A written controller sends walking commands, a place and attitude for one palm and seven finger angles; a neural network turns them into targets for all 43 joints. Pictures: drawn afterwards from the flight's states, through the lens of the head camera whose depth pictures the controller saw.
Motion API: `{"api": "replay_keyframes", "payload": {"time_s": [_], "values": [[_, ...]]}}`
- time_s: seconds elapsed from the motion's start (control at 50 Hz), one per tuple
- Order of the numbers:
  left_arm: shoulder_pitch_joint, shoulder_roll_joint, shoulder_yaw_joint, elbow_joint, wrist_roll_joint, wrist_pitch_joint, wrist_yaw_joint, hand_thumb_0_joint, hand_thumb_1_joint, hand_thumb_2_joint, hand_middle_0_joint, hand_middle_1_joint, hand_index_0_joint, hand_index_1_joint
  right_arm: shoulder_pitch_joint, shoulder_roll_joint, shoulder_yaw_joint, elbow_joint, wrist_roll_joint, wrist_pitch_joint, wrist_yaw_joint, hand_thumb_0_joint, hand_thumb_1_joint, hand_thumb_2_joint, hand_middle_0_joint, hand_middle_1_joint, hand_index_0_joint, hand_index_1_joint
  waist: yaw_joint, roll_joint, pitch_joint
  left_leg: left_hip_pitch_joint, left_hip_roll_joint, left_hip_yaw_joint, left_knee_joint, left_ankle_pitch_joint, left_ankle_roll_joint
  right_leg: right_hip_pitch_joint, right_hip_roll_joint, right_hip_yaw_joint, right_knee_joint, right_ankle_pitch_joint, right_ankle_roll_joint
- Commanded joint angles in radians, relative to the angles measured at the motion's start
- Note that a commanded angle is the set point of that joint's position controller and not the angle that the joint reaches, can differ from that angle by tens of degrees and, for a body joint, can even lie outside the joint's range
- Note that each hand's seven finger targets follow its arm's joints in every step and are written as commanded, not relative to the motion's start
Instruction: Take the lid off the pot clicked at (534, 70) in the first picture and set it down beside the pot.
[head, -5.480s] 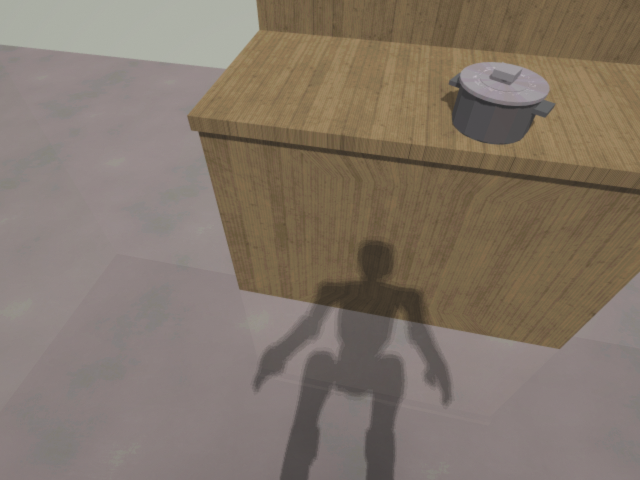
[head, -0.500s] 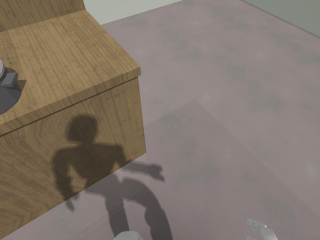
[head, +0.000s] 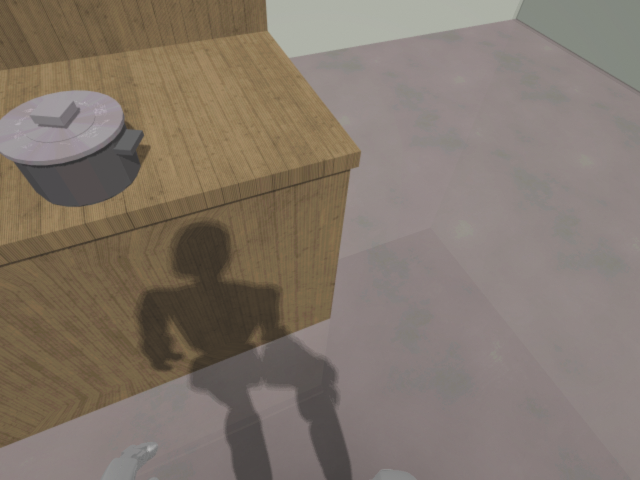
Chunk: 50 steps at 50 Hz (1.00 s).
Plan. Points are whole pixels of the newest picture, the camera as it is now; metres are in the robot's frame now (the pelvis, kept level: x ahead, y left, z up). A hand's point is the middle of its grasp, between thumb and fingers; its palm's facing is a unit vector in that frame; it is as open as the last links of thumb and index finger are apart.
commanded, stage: turn to face it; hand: left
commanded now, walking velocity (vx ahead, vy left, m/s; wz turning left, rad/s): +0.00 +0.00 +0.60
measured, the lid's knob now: (54, 111) +0.59 +0.42 +0.11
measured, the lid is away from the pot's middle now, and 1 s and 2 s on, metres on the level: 0.00 0.00 0.00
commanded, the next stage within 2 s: take the last steps up to it in 0.62 s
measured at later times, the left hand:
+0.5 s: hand out of the picture +0.02 +0.14 -0.14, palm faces +0.30 -0.91 -0.29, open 7.4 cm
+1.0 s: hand out of the picture -0.10 +0.17 -0.18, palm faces +0.46 -0.87 -0.19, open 7.4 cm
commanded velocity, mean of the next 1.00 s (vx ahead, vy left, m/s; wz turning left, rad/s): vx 0.09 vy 0.00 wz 0.29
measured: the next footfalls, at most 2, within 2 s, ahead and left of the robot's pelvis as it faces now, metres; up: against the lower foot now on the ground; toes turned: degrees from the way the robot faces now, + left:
right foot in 0.20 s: +0.04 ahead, -0.14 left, +0.00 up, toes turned +9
left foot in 0.74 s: -0.03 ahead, +0.06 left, +0.00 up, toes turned +24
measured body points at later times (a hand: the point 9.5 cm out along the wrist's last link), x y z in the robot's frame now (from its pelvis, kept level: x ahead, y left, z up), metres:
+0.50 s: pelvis +0.00 -0.07 +0.00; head +0.04 -0.10 +0.45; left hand +0.00 +0.19 -0.12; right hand +0.12 -0.31 -0.16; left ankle -0.07 +0.10 -0.65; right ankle +0.00 -0.14 -0.74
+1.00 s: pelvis -0.01 +0.00 +0.00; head -0.01 +0.02 +0.45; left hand -0.12 +0.22 -0.16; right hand +0.16 -0.18 -0.13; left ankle -0.06 +0.05 -0.74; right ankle +0.05 -0.14 -0.66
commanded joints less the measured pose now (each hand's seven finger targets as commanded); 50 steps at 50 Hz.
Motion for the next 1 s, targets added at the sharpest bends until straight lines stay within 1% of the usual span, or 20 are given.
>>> {"api": "replay_keyframes", "payload": {"time_s": [0.0, 0.1, 0.14, 0.16, 0.18, 0.2, 0.22, 0.26, 0.3, 0.46, 0.62, 0.68, 0.7, 0.72, 0.74, 0.76, 0.78, 0.8, 0.88, 0.98], "values": [[-0.061, 0.083, 0.015, -0.110, -0.010, -0.032, 0.014, 0.000, 0.900, 0.900, -0.200, -0.300, -0.200, -0.300, 0.056, -0.213, -0.055, -0.056, -0.007, -0.023, -0.019, 0.000, -0.900, -0.900, 0.200, 0.300, 0.200, 0.300, -0.013, 0.130, -0.114, 0.195, 0.303, -0.415, -0.087, 0.348, 0.125, -0.078, 0.021, 0.025, -0.054, -0.055, -0.017], [-0.002, 0.077, 0.009, -0.100, -0.022, -0.038, 0.023, 0.000, 0.900, 0.900, -0.200, -0.300, -0.200, -0.300, 0.021, -0.215, -0.058, -0.057, -0.004, -0.012, -0.017, 0.000, -0.900, -0.900, 0.200, 0.300, 0.200, 0.300, 0.023, 0.121, -0.136, 0.069, 0.260, -0.424, -0.037, 0.400, 0.093, 0.168, 0.070, 0.014, -0.294, 0.008, -0.041], [0.057, 0.094, 0.016, -0.085, -0.025, -0.046, 0.027, 0.000, 0.900, 0.900, -0.200, -0.300, -0.200, -0.300, -0.001, -0.197, -0.053, -0.060, 0.007, -0.008, -0.012, 0.000, -0.900, -0.900, 0.200, 0.300, 0.200, 0.300, 0.058, 0.084, -0.145, -0.071, 0.202, -0.370, 0.014, 0.207, 0.024, 0.392, 0.038, 0.020, -0.550, 0.185, -0.051], [0.063, 0.148, 0.025, -0.084, -0.018, -0.055, 0.032, 0.000, 0.900, 0.900, -0.200, -0.300, -0.200, -0.300, 0.025, -0.141, -0.048, -0.060, 0.019, -0.007, -0.008, 0.000, -0.900, -0.900, 0.200, 0.300, 0.200, 0.300, 0.057, -0.085, -0.149, -0.257, 0.134, -0.266, 0.139, -0.102, -0.045, 0.568, -0.136, 0.174, -0.651, 0.185, -0.090], [0.067, 0.216, 0.038, -0.096, -0.004, -0.053, 0.035, 0.000, 0.900, 0.900, -0.200, -0.300, -0.200, -0.300, 0.030, -0.107, -0.043, -0.083, 0.015, -0.010, -0.013, 0.000, -0.900, -0.900, 0.200, 0.300, 0.200, 0.300, 0.064, -0.291, -0.119, -0.413, 0.003, -0.042, 0.377, -0.368, -0.123, 0.573, -0.388, 0.421, -0.676, 0.226, -0.197], [0.063, 0.211, 0.029, -0.105, -0.006, -0.047, 0.033, 0.000, 0.900, 0.900, -0.200, -0.300, -0.200, -0.300, 0.025, -0.164, -0.059, -0.080, -0.002, -0.007, -0.013, 0.000, -0.900, -0.900, 0.200, 0.300, 0.200, 0.300, 0.052, -0.163, -0.089, -0.322, 0.029, -0.036, 0.560, -0.380, -0.119, 0.363, -0.440, 0.364, -0.685, 0.274, -0.260], [0.000, 0.148, 0.026, -0.112, -0.011, -0.054, 0.036, 0.000, 0.900, 0.900, -0.200, -0.300, -0.200, -0.300, 0.033, -0.160, -0.059, -0.057, -0.008, 0.006, -0.007, 0.000, -0.900, -0.900, 0.200, 0.300, 0.200, 0.300, 0.018, -0.156, -0.047, -0.294, 0.067, -0.058, 0.645, -0.314, -0.111, 0.277, -0.357, 0.275, -0.699, 0.228, -0.254], [-0.053, 0.097, 0.006, -0.118, -0.013, -0.057, 0.025, 0.000, 0.900, 0.900, -0.200, -0.300, -0.200, -0.300, 0.051, -0.137, -0.056, -0.027, -0.011, 0.020, 0.009, 0.000, -0.900, -0.900, 0.200, 0.300, 0.200, 0.300, -0.017, -0.100, 0.026, -0.290, 0.088, 0.009, 0.761, -0.194, -0.130, 0.217, -0.240, 0.119, -0.681, 0.268, -0.223], [-0.011, 0.079, 0.002, -0.104, -0.013, -0.068, 0.022, 0.000, 0.900, 0.900, -0.200, -0.300, -0.200, -0.300, 0.056, -0.121, -0.051, -0.024, -0.007, 0.021, 0.016, 0.000, -0.900, -0.900, 0.200, 0.300, 0.200, 0.300, -0.012, -0.110, 0.005, -0.299, 0.096, 0.035, 0.783, -0.142, -0.141, 0.257, -0.208, 0.026, -0.647, 0.408, -0.208], [0.221, 0.105, 0.011, -0.029, 0.003, -0.077, 0.023, 0.000, 0.900, 0.900, -0.200, -0.300, -0.200, -0.300, -0.111, -0.110, -0.026, -0.061, -0.004, 0.023, 0.007, 0.000, -0.900, -0.900, 0.200, 0.300, 0.200, 0.300, 0.072, -0.153, -0.045, -0.322, 0.124, 0.076, 0.628, -0.214, -0.163, 0.473, -0.243, 0.003, -0.553, 0.816, -0.237], [0.260, 0.126, 0.016, 0.015, 0.018, -0.063, 0.025, 0.000, 0.900, 0.900, -0.200, -0.300, -0.200, -0.300, -0.194, -0.081, 0.005, -0.074, 0.011, 0.005, 0.002, 0.000, -0.900, -0.900, 0.200, 0.300, 0.200, 0.300, 0.090, -0.202, -0.070, -0.097, 0.103, 0.148, 0.292, -0.265, -0.117, 0.417, -0.269, -0.012, -0.515, 0.864, -0.260], [0.212, 0.127, 0.017, 0.031, 0.003, -0.057, 0.022, 0.000, 0.900, 0.900, -0.200, -0.300, -0.200, -0.300, -0.098, -0.099, 0.004, -0.043, 0.009, -0.014, -0.003, 0.000, -0.900, -0.900, 0.200, 0.300, 0.200, 0.300, 0.026, -0.167, -0.114, 0.126, 0.106, 0.152, -0.030, -0.013, -0.095, 0.336, -0.232, -0.083, -0.394, 0.710, -0.185], [0.217, 0.095, 0.009, 0.024, -0.006, -0.053, 0.019, 0.000, 0.900, 0.900, -0.200, -0.300, -0.200, -0.300, -0.051, -0.155, -0.005, -0.032, 0.003, -0.026, -0.006, 0.000, -0.900, -0.900, 0.200, 0.300, 0.200, 0.300, 0.002, -0.014, -0.162, 0.292, 0.210, 0.056, -0.102, 0.161, -0.069, 0.211, -0.176, -0.125, -0.252, 0.467, -0.137], [0.242, 0.033, -0.008, 0.009, -0.014, -0.050, 0.012, 0.000, 0.900, 0.900, -0.200, -0.300, -0.200, -0.300, -0.023, -0.245, -0.023, -0.036, -0.003, -0.031, -0.011, 0.000, -0.900, -0.900, 0.200, 0.300, 0.200, 0.300, 0.000, 0.267, -0.180, 0.403, 0.453, -0.247, -0.106, 0.484, 0.045, -0.034, -0.051, -0.173, -0.079, -0.146, -0.062], [0.214, 0.044, -0.014, 0.008, -0.002, -0.041, 0.018, 0.000, 0.900, 0.900, -0.200, -0.300, -0.200, -0.300, -0.013, -0.265, -0.023, -0.027, 0.000, -0.017, -0.013, 0.000, -0.900, -0.900, 0.200, 0.300, 0.200, 0.300, -0.007, 0.221, -0.151, 0.319, 0.498, -0.267, -0.113, 0.465, 0.134, -0.053, -0.038, -0.096, 0.028, -0.272, -0.068], [0.215, 0.051, -0.010, 0.012, 0.007, -0.040, 0.011, 0.000, 0.900, 0.900, -0.200, -0.300, -0.200, -0.300, -0.040, -0.235, -0.012, -0.035, -0.005, -0.017, -0.014, 0.000, -0.900, -0.900, 0.200, 0.300, 0.200, 0.300, 0.006, 0.161, -0.100, 0.266, 0.480, -0.224, -0.148, 0.237, 0.156, -0.084, -0.051, -0.090, 0.109, -0.231, -0.078], [0.185, 0.049, -0.007, 0.035, 0.015, -0.037, 0.007, 0.000, 0.900, 0.900, -0.200, -0.300, -0.200, -0.300, -0.053, -0.192, -0.002, -0.030, -0.006, -0.030, -0.022, 0.000, -0.900, -0.900, 0.200, 0.300, 0.200, 0.300, 0.007, 0.220, -0.055, 0.221, 0.400, -0.214, -0.195, 0.106, 0.118, -0.113, -0.044, -0.061, 0.139, -0.157, -0.074], [0.200, 0.062, -0.006, 0.054, 0.015, -0.038, -0.003, 0.000, 0.900, 0.900, -0.200, -0.300, -0.200, -0.300, -0.083, -0.170, 0.007, -0.034, 0.000, -0.034, -0.026, 0.000, -0.900, -0.900, 0.200, 0.300, 0.200, 0.300, 0.029, 0.224, -0.029, 0.197, 0.370, -0.182, -0.212, -0.003, 0.101, -0.124, -0.047, -0.050, 0.176, -0.087, -0.078], [0.218, 0.041, -0.016, 0.094, 0.016, -0.051, -0.017, 0.000, 0.900, 0.900, -0.200, -0.300, -0.200, -0.300, -0.021, -0.129, 0.016, -0.011, 0.009, -0.065, -0.025, 0.000, -0.900, -0.900, 0.200, 0.300, 0.200, 0.300, 0.041, 0.111, 0.036, 0.173, 0.308, -0.114, -0.269, 0.006, 0.074, -0.149, -0.045, -0.051, 0.195, 0.080, -0.068], [0.178, 0.026, -0.009, 0.087, 0.016, -0.056, -0.019, 0.000, 0.900, 0.900, -0.200, -0.300, -0.200, -0.300, 0.084, -0.095, 0.005, 0.026, 0.010, -0.091, -0.030, 0.000, -0.900, -0.900, 0.200, 0.300, 0.200, 0.300, 0.032, 0.109, 0.063, 0.214, 0.319, -0.122, -0.311, -0.011, 0.095, -0.225, -0.057, -0.042, 0.152, 0.147, -0.058]]}}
